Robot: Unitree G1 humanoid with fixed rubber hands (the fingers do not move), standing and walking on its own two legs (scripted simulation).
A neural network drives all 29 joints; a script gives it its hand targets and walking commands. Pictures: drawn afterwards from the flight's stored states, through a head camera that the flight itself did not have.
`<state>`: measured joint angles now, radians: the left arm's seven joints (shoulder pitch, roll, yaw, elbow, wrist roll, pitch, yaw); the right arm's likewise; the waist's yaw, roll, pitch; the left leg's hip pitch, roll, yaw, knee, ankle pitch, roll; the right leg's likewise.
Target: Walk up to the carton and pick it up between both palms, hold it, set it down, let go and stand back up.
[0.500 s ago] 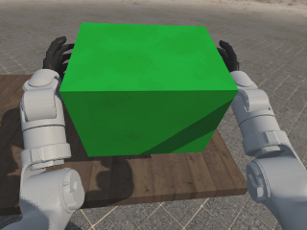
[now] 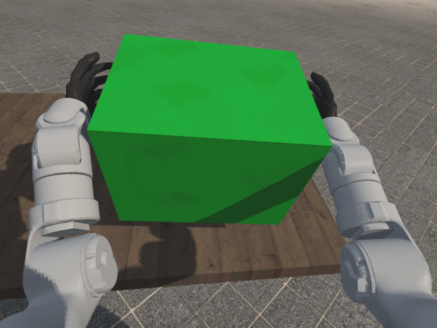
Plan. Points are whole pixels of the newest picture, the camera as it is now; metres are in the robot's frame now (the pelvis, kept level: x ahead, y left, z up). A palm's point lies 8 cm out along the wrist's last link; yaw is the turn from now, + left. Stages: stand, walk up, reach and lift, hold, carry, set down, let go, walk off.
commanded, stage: set down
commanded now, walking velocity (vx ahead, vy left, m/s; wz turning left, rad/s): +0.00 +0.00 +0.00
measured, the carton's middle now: (207, 136) +0.41 -0.03 +0.20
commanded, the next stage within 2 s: none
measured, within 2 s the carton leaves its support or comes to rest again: neither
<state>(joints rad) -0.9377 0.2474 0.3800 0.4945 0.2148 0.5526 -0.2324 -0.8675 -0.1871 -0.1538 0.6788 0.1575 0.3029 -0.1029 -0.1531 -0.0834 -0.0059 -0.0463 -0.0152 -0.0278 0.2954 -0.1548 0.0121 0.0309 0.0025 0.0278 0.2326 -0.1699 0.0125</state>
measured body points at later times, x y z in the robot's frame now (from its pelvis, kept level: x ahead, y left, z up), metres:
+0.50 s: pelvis +0.00 +0.00 +0.00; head -0.01 +0.03 +0.45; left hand +0.45 +0.17 +0.23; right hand +0.39 -0.23 +0.20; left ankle +0.01 +0.11 -0.75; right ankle -0.02 -0.13 -0.75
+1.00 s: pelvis +0.01 +0.01 +0.00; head +0.02 +0.04 +0.45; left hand +0.47 +0.17 +0.19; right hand +0.39 -0.22 +0.16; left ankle +0.01 +0.11 -0.75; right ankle -0.02 -0.13 -0.75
